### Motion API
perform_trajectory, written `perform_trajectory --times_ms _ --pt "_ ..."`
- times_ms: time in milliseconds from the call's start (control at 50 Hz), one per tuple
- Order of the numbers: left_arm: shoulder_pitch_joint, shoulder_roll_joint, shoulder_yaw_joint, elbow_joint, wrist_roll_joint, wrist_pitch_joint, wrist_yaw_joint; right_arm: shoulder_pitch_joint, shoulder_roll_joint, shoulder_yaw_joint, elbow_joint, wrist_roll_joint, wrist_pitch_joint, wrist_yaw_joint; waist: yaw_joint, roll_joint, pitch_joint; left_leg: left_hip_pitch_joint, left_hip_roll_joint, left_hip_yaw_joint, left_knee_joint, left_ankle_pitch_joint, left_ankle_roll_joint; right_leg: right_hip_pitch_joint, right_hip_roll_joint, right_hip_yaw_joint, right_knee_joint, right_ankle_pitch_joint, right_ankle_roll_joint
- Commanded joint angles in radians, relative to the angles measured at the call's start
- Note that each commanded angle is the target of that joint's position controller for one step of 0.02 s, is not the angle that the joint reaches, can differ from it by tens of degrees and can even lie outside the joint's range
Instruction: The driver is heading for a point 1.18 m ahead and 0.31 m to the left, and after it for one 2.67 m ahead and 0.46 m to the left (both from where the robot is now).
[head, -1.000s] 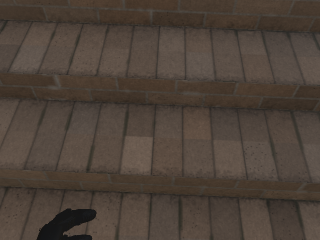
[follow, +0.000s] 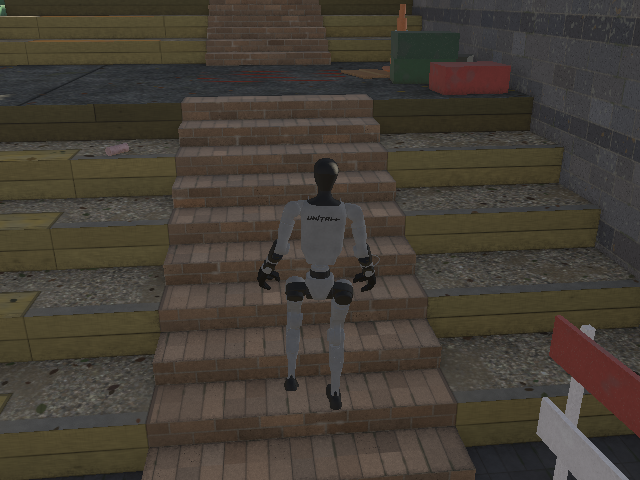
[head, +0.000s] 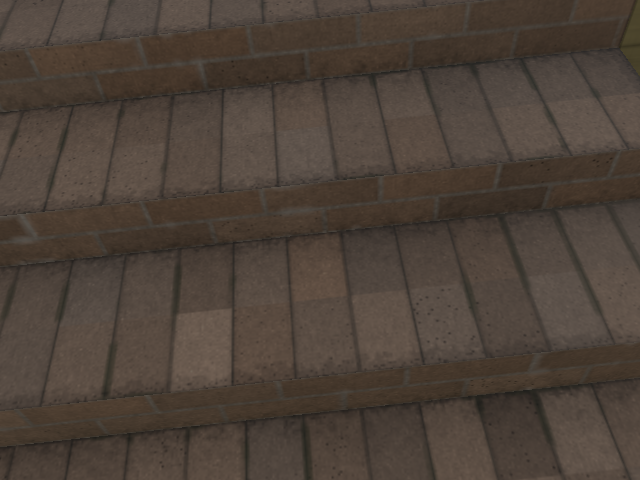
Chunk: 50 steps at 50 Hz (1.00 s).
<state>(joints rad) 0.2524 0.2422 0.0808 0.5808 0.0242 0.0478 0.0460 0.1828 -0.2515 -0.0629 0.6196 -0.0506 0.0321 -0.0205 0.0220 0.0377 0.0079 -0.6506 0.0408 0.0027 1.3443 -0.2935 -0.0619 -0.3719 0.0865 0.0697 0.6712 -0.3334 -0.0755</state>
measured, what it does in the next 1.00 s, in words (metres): walks ahead, turning left: left foot, then right foot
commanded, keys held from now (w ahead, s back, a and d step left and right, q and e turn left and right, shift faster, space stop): shift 0.02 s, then q+shift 0.44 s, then w+q+shift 0.32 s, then w+shift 0.12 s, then w+e+shift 0.10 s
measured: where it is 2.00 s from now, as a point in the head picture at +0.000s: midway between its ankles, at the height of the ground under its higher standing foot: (170, 176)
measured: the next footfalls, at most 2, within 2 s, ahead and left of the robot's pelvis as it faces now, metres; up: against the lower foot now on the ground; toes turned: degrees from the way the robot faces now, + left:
left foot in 0.28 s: +0.07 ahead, +0.11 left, +0.00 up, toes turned +3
right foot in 0.66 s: +0.08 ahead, -0.10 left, +0.00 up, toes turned +20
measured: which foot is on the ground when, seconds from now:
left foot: up 0.00-0.26, down 0.28-0.64, up 0.66-1.00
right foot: down 0.00-0.28, up 0.30-0.64, down 0.66-1.00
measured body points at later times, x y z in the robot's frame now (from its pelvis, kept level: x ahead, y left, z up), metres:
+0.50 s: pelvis +0.02 +0.01 +0.01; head +0.05 +0.04 +0.46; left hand +0.15 +0.28 -0.10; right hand +0.16 -0.24 -0.09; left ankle +0.03 +0.11 -0.72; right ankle +0.00 -0.12 -0.64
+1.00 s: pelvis +0.17 +0.06 +0.00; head +0.22 +0.05 +0.45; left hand -0.05 +0.17 -0.11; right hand +0.50 +0.09 -0.05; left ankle +0.21 +0.23 -0.47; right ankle +0.05 -0.11 -0.72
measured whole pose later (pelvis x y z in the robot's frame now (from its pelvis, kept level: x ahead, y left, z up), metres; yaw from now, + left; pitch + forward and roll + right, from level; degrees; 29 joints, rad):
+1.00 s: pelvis +0.17 +0.06 +0.00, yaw +32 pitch +5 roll +1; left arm 0.62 0.12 0.01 1.02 0.02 -0.14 0.00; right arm -0.09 -0.12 0.01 0.52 -0.03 0.01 0.02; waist 0.08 0.07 -0.02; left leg -1.30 0.02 0.01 1.85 -0.43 0.14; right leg 0.10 -0.03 -0.19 0.26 -0.43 0.00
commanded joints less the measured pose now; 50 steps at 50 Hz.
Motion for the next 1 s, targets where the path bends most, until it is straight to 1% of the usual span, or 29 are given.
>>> perform_trajectory --times_ms 20,100,160,200,240,260,280,300,320,360,420,460,500,520,580,620,640,660,680,700,720,740,780,820,880,920,960,980,1000 --pt "-0.047 0.118 0.028 -0.092 0.009 -0.021 0.017 -0.064 -0.015 0.010 -0.088 0.003 -0.009 -0.001 0.009 -0.120 -0.083 -0.140 -0.035 -0.004 0.060 0.050 0.018 0.148 -0.231 0.345 -0.186 0.354 -0.167" --pt "-0.032 0.046 -0.011 -0.082 0.014 -0.045 0.029 -0.030 0.000 0.019 -0.065 0.020 0.003 -0.023 0.013 -0.126 -0.120 -0.080 -0.020 -0.009 -0.018 0.000 0.022 0.182 -0.271 0.312 -0.202 0.500 -0.185" --pt "-0.002 -0.015 -0.042 -0.031 0.023 -0.060 0.029 -0.001 0.055 0.043 -0.025 0.043 0.014 -0.017 0.015 -0.158 -0.104 0.132 0.001 0.014 -0.400 -0.149 0.039 0.176 -0.257 0.209 -0.253 0.532 -0.138" --pt "0.017 0.021 -0.030 -0.001 0.025 -0.063 0.022 0.004 0.025 0.029 -0.015 0.057 0.015 -0.018 0.033 -0.206 -0.080 0.267 -0.034 0.055 -0.578 -0.209 0.065 0.169 -0.263 0.177 -0.250 0.598 -0.143" --pt "-0.024 0.072 -0.012 0.001 0.003 -0.059 0.018 0.041 0.010 0.014 -0.011 0.059 0.001 -0.013 -0.013 -0.183 -0.068 0.357 -0.071 0.089 -0.806 -0.041 0.090 0.174 -0.247 0.131 -0.174 0.619 -0.119" --pt "-0.032 0.081 -0.004 -0.001 -0.012 -0.062 0.014 0.045 -0.006 0.007 -0.011 0.044 -0.011 -0.010 -0.028 -0.133 -0.074 0.416 -0.064 0.041 -0.878 0.093 0.105 0.143 -0.231 0.116 -0.127 0.568 -0.083" --pt "-0.040 0.074 -0.001 -0.010 -0.014 -0.070 0.007 0.047 -0.054 -0.006 -0.026 0.023 -0.028 -0.006 -0.033 -0.013 -0.086 0.492 0.017 -0.107 -0.906 0.274 0.133 0.059 -0.180 0.059 0.001 0.456 -0.036" --pt "-0.030 0.028 -0.010 -0.035 -0.020 -0.067 0.001 0.080 -0.137 -0.027 -0.031 0.022 -0.038 -0.006 -0.019 0.203 -0.119 0.613 0.203 -0.375 -0.918 0.624 0.248 -0.151 -0.040 -0.066 0.170 0.009 0.033" --pt "-0.040 0.033 -0.009 -0.027 -0.026 -0.052 0.000 0.144 -0.122 -0.035 -0.022 0.028 -0.045 -0.002 -0.073 0.256 -0.156 0.559 0.328 -0.568 -0.991 0.673 0.390 -0.160 -0.012 -0.061 0.319 -0.247 0.076" --pt "-0.105 0.008 -0.010 -0.023 -0.007 -0.048 -0.006 0.089 -0.107 -0.046 -0.025 0.025 -0.039 -0.006 -0.059 0.095 -0.064 0.440 0.223 -0.483 -0.991 0.360 0.391 -0.219 -0.031 -0.022 0.527 -0.200 0.100" --pt "-0.141 -0.002 -0.012 -0.039 0.021 -0.034 -0.022 0.047 -0.090 -0.048 -0.032 0.031 -0.027 -0.027 -0.033 0.005 -0.053 0.392 0.105 -0.392 -0.947 0.260 0.338 -0.288 -0.046 -0.026 0.627 -0.083 0.115" --pt "-0.165 -0.017 -0.027 -0.050 0.013 -0.024 -0.027 0.077 -0.085 -0.050 -0.023 0.030 -0.024 -0.027 -0.047 0.024 -0.076 0.474 0.074 -0.405 -0.937 0.199 0.304 -0.338 -0.049 -0.044 0.494 -0.082 0.126" --pt "-0.125 -0.009 -0.030 -0.039 0.014 -0.020 -0.030 0.119 -0.110 -0.065 -0.016 0.015 -0.022 -0.030 -0.057 0.100 -0.145 0.429 0.060 -0.481 -1.013 -0.252 0.345 -0.271 -0.028 -0.056 0.528 -0.141 0.102" --pt "-0.117 0.010 -0.029 -0.043 0.013 -0.023 -0.034 0.113 -0.117 -0.068 -0.021 0.008 -0.026 -0.024 -0.049 0.125 -0.128 0.384 0.061 -0.531 -1.062 -0.419 0.359 -0.256 -0.027 -0.050 0.494 -0.184 0.096" --pt "-0.099 0.017 -0.037 -0.055 -0.016 -0.044 -0.038 0.007 -0.122 -0.073 -0.049 0.016 -0.034 -0.004 0.014 0.123 -0.054 0.176 0.012 -0.485 -1.083 -0.374 0.319 0.013 -0.024 -0.063 0.151 -0.285 0.060" --pt "0.099 0.016 -0.027 0.006 -0.044 -0.057 -0.012 -0.081 -0.109 -0.077 -0.058 0.013 -0.026 -0.004 0.117 0.111 -0.013 0.015 -0.061 -0.435 -0.976 -0.289 0.269 0.332 -0.019 -0.117 -0.223 -0.101 0.032" --pt "0.199 0.039 -0.017 0.060 -0.036 -0.065 0.004 -0.117 -0.077 -0.075 -0.069 0.025 -0.030 0.001 0.147 0.015 0.014 -0.118 -0.129 -0.346 -0.807 -0.297 0.218 0.495 -0.034 -0.128 -0.359 0.049 0.035" --pt "0.194 0.106 -0.007 0.066 -0.009 -0.085 0.009 -0.102 -0.003 -0.061 -0.077 0.046 -0.047 0.009 0.125 -0.218 -0.018 -0.296 -0.242 -0.152 -0.369 -0.290 0.173 0.614 -0.239 0.105 -0.352 -0.060 0.051" --pt "0.083 0.207 0.015 0.013 0.035 -0.097 0.014 -0.147 0.015 -0.048 -0.149 0.045 -0.055 0.011 0.073 -0.300 -0.041 -0.438 -0.178 -0.150 -0.163 -0.184 0.129 0.494 -0.513 0.572 -0.505 -0.406 0.015" --pt "-0.016 0.168 0.011 -0.017 0.041 -0.111 0.009 -0.134 -0.038 -0.050 -0.156 0.027 -0.050 0.018 0.021 -0.228 -0.023 -0.453 -0.074 -0.167 0.041 -0.064 0.118 0.402 -0.553 0.674 -0.529 -0.632 -0.024" --pt "-0.044 0.115 -0.008 0.001 0.032 -0.128 -0.002 -0.159 -0.036 -0.046 -0.139 0.010 -0.048 0.029 0.012 -0.149 0.040 -0.546 -0.067 -0.155 0.249 0.023 0.105 0.375 -0.507 0.537 -0.493 -0.528 -0.018" --pt "-0.010 0.082 -0.018 0.029 0.029 -0.145 -0.012 -0.136 -0.016 -0.035 -0.110 0.002 -0.047 0.037 0.009 -0.093 0.037 -0.574 -0.062 -0.144 0.416 0.059 0.109 0.366 -0.445 0.372 -0.431 -0.364 0.005" --pt "0.094 0.043 -0.033 0.107 0.034 -0.165 -0.025 -0.118 0.019 -0.015 -0.081 0.006 -0.043 0.051 0.002 -0.075 0.022 -0.616 -0.056 -0.124 0.632 0.111 0.131 0.330 -0.377 0.178 -0.379 -0.238 0.037" --pt "0.216 0.013 -0.041 0.190 0.041 -0.183 -0.048 -0.175 0.076 0.016 -0.089 0.013 -0.042 0.046 0.025 -0.063 0.055 -0.715 -0.077 -0.144 0.755 0.085 0.163 0.320 -0.356 0.140 -0.384 -0.262 0.025" --pt "0.320 0.008 -0.041 0.296 0.031 -0.207 -0.068 -0.353 0.117 0.046 -0.144 0.002 -0.043 0.035 0.045 -0.050 0.168 -0.862 -0.092 -0.107 0.766 0.003 0.187 0.306 -0.343 0.059 -0.469 -0.219 0.040" --pt "0.352 -0.008 -0.046 0.350 0.017 -0.220 -0.064 -0.471 0.106 0.052 -0.202 -0.002 -0.045 0.030 0.052 -0.109 0.219 -0.860 -0.089 -0.060 0.663 -0.077 0.187 0.277 -0.324 0.012 -0.548 -0.039 0.026" --pt "0.389 -0.005 -0.049 0.404 0.000 -0.222 -0.046 -0.534 0.112 0.073 -0.250 0.016 -0.056 0.033 0.040 -0.138 0.210 -0.881 -0.052 0.016 0.546 -0.206 0.199 0.349 -0.322 -0.004 -0.618 0.152 -0.024" --pt "0.421 -0.040 -0.060 0.445 -0.028 -0.203 -0.033 -0.568 0.121 0.088 -0.276 0.026 -0.058 0.045 0.034 -0.120 0.197 -0.787 0.003 0.120 0.435 -0.226 0.210 0.332 -0.298 -0.033 -0.680 0.295 -0.043" --pt "0.395 -0.010 -0.054 0.424 -0.029 -0.191 -0.018 -0.561 0.103 0.097 -0.293 0.032 -0.060 0.066 0.031 -0.135 0.176 -0.585 0.048 0.220 0.187 -0.184 0.206 0.281 -0.304 -0.043 -0.779 0.491 -0.081"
